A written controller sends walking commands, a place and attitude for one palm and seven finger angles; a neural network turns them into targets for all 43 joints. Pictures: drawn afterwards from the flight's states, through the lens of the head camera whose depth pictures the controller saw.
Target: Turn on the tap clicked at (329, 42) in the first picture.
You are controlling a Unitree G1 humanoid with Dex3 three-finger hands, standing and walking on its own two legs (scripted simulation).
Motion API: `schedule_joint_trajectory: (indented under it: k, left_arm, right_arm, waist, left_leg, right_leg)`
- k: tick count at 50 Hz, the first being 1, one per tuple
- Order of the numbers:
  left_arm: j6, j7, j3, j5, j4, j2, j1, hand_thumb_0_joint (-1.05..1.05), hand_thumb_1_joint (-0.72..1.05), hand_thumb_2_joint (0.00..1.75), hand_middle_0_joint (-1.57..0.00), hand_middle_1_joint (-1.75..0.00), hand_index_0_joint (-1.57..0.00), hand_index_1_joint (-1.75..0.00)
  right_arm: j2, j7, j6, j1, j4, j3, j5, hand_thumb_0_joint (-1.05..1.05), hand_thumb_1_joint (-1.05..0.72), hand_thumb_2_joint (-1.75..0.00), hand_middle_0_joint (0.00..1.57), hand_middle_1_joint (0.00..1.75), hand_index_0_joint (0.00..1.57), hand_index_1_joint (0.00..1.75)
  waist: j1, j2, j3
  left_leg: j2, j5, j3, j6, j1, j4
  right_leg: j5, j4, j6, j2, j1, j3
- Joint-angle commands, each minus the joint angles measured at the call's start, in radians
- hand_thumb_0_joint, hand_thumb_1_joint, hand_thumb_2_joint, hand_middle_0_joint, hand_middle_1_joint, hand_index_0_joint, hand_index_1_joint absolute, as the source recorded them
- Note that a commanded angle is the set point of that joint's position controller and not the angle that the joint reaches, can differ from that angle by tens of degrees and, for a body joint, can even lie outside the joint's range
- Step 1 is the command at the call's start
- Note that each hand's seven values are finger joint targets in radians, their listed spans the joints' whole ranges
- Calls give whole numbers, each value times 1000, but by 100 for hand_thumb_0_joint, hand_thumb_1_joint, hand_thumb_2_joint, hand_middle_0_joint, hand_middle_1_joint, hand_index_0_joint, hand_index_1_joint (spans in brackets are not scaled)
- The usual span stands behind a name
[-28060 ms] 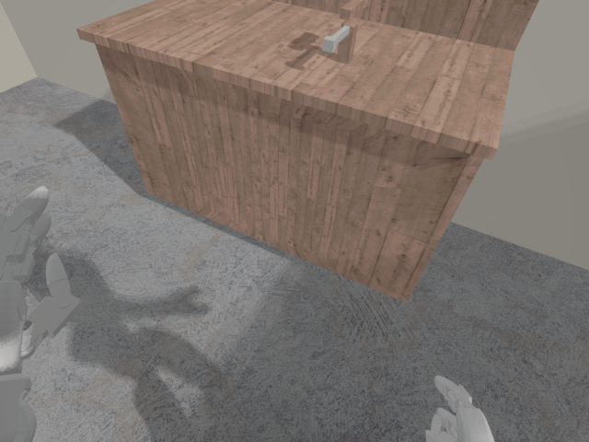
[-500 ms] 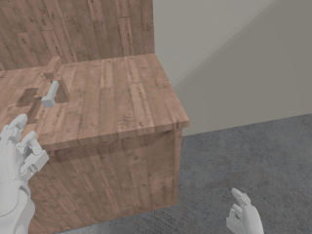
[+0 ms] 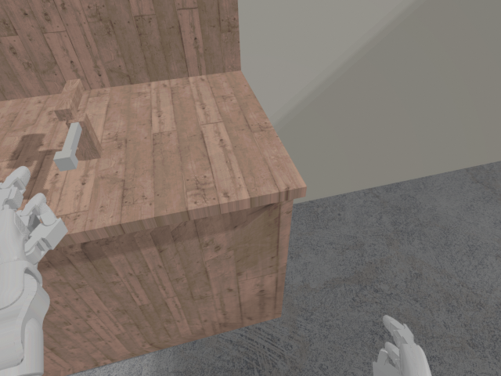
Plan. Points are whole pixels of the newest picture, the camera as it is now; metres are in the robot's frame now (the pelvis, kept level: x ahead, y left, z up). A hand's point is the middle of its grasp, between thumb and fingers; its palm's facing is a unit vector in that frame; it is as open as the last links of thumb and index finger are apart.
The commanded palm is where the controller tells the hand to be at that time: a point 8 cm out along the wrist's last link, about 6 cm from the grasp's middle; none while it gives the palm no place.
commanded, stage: reach beside the lever's end, fingers flat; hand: left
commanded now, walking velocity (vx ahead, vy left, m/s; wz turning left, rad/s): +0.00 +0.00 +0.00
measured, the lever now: (66, 160) +0.41 +0.40 +0.14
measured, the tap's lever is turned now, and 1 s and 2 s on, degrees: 0 0 1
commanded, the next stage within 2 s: push the lever round in 1.44 s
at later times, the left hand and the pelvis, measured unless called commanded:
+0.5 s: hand (58, 205) +0.30 +0.35 +0.14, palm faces +0.63 -0.77 -0.09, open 7.7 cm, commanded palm +0.26 +0.38 +0.14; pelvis +0.00 +0.00 +0.00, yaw +0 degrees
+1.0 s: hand (54, 185) +0.35 +0.40 +0.12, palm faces +0.62 -0.78 -0.07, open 7.8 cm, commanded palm +0.31 +0.44 +0.12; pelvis +0.00 +0.00 -0.01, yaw -1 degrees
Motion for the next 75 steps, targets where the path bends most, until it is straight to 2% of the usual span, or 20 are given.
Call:
schedule_joint_trajectory:
  k: [1,7,13,16,17,23,27,28,34,35,37,39,45,52,58,62,64,67,70,75]
  left_arm:
    - [-72,-6,85,15,-159,268,-296,0,90,90,-18,-25,-18,-25]
    - [-106,1,81,34,-149,273,-328,0,90,90,-18,-24,-18,-24]
    - [-109,-12,78,33,-59,271,-350,0,90,90,-17,-22,-17,-22]
    - [-102,-11,103,40,7,312,-433,0,90,90,-17,-21,-17,-21]
    - [-105,-8,134,45,20,348,-433,0,90,90,-17,-21,-17,-21]
    - [-173,-29,123,74,102,392,-570,0,90,90,-17,-20,-17,-20]
    - [-208,-70,175,69,246,465,-576,0,90,90,-16,-19,-16,-19]
    - [-214,-83,143,63,264,444,-617,0,90,90,-16,-18,-16,-18]
    - [-245,-123,214,67,438,562,-673,0,90,90,-16,-17,-16,-17]
    - [-255,-127,203,70,457,565,-704,0,90,90,-16,-17,-16,-17]
    - [-288,-129,253,81,494,636,-736,0,90,90,-15,-16,-15,-16]
    - [-317,-137,242,87,531,632,-741,0,90,90,-15,-16,-15,-16]
    - [-369,-182,302,96,703,748,-798,0,90,90,-15,-15,-15,-15]
    - [-435,-233,341,120,796,849,-852,0,90,90,-15,-15,-15,-15]
    - [-466,-270,294,79,755,748,-763,0,90,90,-15,-15,-15,-15]
    - [-431,-272,310,54,764,748,-768,0,90,90,-15,-15,-15,-15]
    - [-421,-258,299,60,738,735,-788,0,90,90,-15,-15,-15,-15]
    - [-438,-217,272,95,583,731,-847,0,90,90,-15,-15,-15,-15]
    - [-452,-187,236,101,545,675,-835,0,90,90,-15,-15,-15,-15]
    - [-408,-198,235,67,567,628,-761,0,90,90,-15,-15,-15,-15]
  right_arm:
    - [-115,-10,-47,-154,-159,-37,-2,0,-90,-90,20,30,20,30]
    - [-116,-1,-41,-128,-165,-40,-6,0,-90,-90,20,30,20,30]
    - [-121,0,-25,-115,-166,-43,0,0,-90,-90,20,30,20,30]
    - [-126,-4,-16,-111,-160,-42,1,0,-90,-90,20,30,20,30]
    - [-127,-4,-11,-102,-159,-44,1,0,-90,-90,20,30,20,30]
    - [-132,-1,-2,-62,-146,-47,-8,0,-90,-90,20,30,20,30]
    - [-147,-4,6,-21,-136,-55,-4,0,-90,-90,20,30,20,30]
    - [-147,-4,6,-17,-134,-53,-2,0,-90,-90,20,30,20,30]
    - [-166,-1,19,45,-134,-65,2,0,-90,-90,20,30,20,30]
    - [-169,1,23,53,-134,-64,2,0,-90,-90,20,30,20,30]
    - [-173,6,32,83,-127,-70,-1,0,-90,-90,20,30,20,30]
    - [-173,10,36,96,-132,-71,-3,0,-90,-90,20,30,20,30]
    - [-193,14,62,152,-124,-77,-2,0,-90,-90,20,30,20,30]
    - [-205,24,96,203,-137,-80,-6,0,-90,-90,20,30,20,30]
    - [-204,29,109,207,-162,-89,0,0,-90,-90,20,30,20,30]
    - [-210,23,114,198,-168,-84,11,0,-90,-90,20,30,20,30]
    - [-207,22,107,188,-177,-83,10,0,-90,-90,20,30,20,30]
    - [-198,23,99,176,-189,-80,1,0,-90,-90,20,30,20,30]
    - [-192,24,86,163,-181,-75,-4,0,-90,-90,20,30,20,30]
    - [-191,18,73,146,-174,-74,2,0,-90,-90,20,30,20,30]
  waist:
    - [-11,25,-126]
    - [-6,65,-196]
    - [-18,16,-153]
    - [-28,-14,-133]
    - [-17,16,-147]
    - [-52,78,-192]
    - [-55,38,-198]
    - [-69,46,-200]
    - [-67,31,-219]
    - [-80,24,-222]
    - [-74,33,-248]
    - [-79,45,-258]
    - [-91,29,-264]
    - [-92,85,-301]
    - [-78,99,-338]
    - [-82,62,-257]
    - [-80,76,-257]
    - [-82,168,-317]
    - [-94,177,-299]
    - [-80,121,-301]
  left_leg:
    - [-10,142,10,20,48,-63]
    - [-2,228,1,9,85,-58]
    - [3,216,1,9,58,-61]
    - [0,164,1,16,33,-61]
    - [1,168,2,13,31,-63]
    - [-4,196,7,18,39,-31]
    - [-7,168,12,27,-2,-9]
    - [-9,162,10,28,-3,-4]
    - [-12,147,8,34,-59,22]
    - [-13,148,12,37,-64,32]
    - [-12,159,10,36,-81,45]
    - [-13,164,11,39,-86,55]
    - [-12,129,18,46,-160,88]
    - [-10,155,17,48,-183,126]
    - [-2,190,2,41,-122,130]
    - [3,114,-12,40,-162,109]
    - [4,98,-24,37,-155,95]
    - [10,147,-37,28,-78,96]
    - [20,146,-57,15,-46,84]
    - [23,186,-61,7,-39,70]
  right_leg:
    - [168,-85,20,-3,-32,13]
    - [233,-60,9,5,-6,3]
    - [226,-60,12,5,-32,-1]
    - [188,-72,15,2,-49,4]
    - [183,-72,11,4,-38,5]
    - [231,-51,12,1,-54,16]
    - [231,-43,18,3,-65,20]
    - [235,-40,19,-1,-77,24]
    - [238,-25,26,-1,-92,30]
    - [250,-21,31,-2,-103,34]
    - [262,-9,31,0,-90,38]
    - [272,3,32,2,-100,41]
    - [262,22,43,0,-118,60]
    - [276,62,40,9,-149,65]
    - [250,73,26,28,-186,47]
    - [168,57,25,29,-224,37]
    - [137,55,21,31,-233,31]
    - [141,65,12,34,-240,26]
    - [117,61,8,40,-268,17]
    - [146,52,7,35,-229,10]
